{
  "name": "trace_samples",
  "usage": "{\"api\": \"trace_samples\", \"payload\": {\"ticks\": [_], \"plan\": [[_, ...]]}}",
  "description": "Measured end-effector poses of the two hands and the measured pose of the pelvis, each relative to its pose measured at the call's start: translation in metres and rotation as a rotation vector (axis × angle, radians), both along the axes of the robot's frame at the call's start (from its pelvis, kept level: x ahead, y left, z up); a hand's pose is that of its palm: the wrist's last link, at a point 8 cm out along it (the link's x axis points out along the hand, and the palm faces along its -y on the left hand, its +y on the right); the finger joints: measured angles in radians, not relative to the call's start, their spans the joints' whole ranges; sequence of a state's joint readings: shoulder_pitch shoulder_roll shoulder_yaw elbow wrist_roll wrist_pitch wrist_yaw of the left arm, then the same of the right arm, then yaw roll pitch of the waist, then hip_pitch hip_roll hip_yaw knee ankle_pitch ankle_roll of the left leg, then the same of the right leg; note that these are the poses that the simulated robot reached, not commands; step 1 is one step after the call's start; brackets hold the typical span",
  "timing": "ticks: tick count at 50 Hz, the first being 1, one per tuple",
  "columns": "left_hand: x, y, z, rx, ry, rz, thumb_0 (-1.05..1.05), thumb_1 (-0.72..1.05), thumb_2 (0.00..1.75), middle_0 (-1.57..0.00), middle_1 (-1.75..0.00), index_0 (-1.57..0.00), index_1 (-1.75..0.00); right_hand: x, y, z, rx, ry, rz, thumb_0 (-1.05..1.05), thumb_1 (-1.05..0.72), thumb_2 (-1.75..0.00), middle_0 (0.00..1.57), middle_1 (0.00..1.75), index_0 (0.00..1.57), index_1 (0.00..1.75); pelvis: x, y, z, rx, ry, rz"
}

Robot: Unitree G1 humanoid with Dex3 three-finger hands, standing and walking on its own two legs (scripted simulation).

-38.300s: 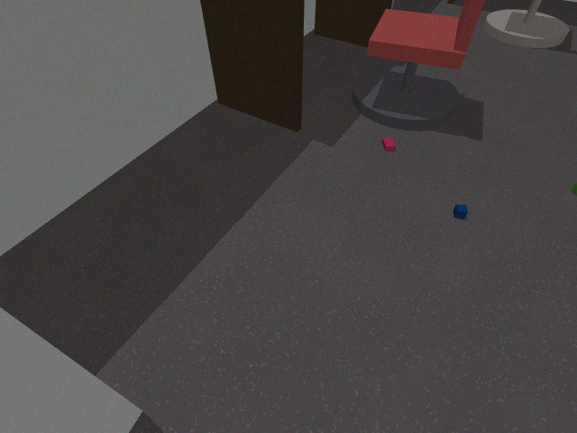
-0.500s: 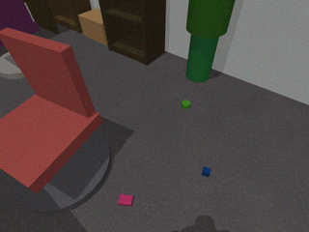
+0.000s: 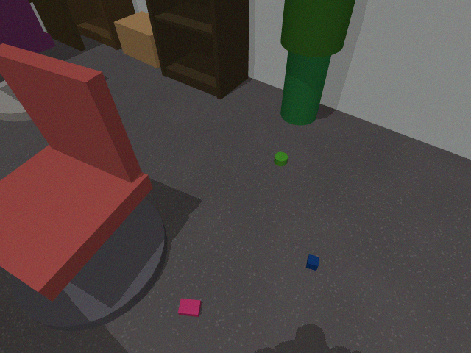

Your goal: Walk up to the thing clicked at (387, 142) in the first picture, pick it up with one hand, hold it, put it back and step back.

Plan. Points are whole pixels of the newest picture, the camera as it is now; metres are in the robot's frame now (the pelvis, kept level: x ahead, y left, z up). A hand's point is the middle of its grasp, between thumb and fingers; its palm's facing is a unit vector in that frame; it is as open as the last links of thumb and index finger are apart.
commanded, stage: stand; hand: left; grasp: from above
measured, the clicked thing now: (189, 307) +0.43 +0.22 -0.77
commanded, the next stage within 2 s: step back in 0.84 s
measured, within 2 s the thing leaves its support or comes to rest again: neither
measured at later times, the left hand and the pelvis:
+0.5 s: hand out of the picture +0.07 +0.25 -0.16, palm faces +0.01 -0.94 -0.34, open 7.4 cm; pelvis +0.00 +0.00 +0.00, yaw +0 degrees
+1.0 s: hand out of the picture +0.06 +0.26 -0.17, palm faces +0.01 -0.93 -0.37, open 7.4 cm; pelvis -0.03 +0.00 -0.01, yaw +0 degrees
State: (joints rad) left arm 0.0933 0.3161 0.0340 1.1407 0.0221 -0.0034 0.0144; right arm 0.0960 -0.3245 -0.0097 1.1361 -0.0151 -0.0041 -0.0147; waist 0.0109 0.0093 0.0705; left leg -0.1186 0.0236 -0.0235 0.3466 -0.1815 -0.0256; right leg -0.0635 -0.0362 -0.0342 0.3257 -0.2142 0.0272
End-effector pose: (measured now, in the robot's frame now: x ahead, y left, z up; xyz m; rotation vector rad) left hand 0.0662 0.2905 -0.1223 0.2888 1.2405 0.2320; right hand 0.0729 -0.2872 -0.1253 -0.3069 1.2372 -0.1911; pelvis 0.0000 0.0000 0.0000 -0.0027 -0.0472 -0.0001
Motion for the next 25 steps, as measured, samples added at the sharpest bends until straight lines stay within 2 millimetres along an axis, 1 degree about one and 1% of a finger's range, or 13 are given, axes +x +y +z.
{"api": "trace_samples", "payload": {"ticks": [16, 25], "plan": [[-0.0065, 0.0009, 0.0003, 0.004, 0.018, -0.002, 0.0, 0.9, 0.89, -0.2, -0.3, -0.21, -0.3, -0.0012, -0.0037, 0.0002, 0.002, 0.01, 0.0, 0.0, -0.9, -0.9, 0.2, 0.3, 0.2, 0.3, 0.0002, -0.0022, 0.0002, 0.0, 0.004, 0.0], [-0.0069, -0.0003, 0.0018, 0.004, 0.004, -0.005, 0.0, 0.9, 0.89, -0.2, -0.3, -0.21, -0.3, -0.0032, -0.0057, 0.0008, 0.003, -0.002, 0.003, 0.0, -0.9, -0.9, 0.2, 0.3, 0.2, 0.3, -0.0021, -0.0034, 0.0002, 0.002, -0.003, 0.0]]}}
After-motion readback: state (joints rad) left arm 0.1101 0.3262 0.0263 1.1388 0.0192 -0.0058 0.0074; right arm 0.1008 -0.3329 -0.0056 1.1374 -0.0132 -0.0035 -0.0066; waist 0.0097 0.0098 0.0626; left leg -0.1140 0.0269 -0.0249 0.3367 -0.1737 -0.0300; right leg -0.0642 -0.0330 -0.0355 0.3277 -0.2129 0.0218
